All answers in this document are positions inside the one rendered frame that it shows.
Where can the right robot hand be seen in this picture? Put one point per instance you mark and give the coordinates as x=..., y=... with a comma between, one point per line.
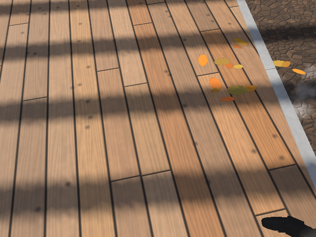
x=289, y=225

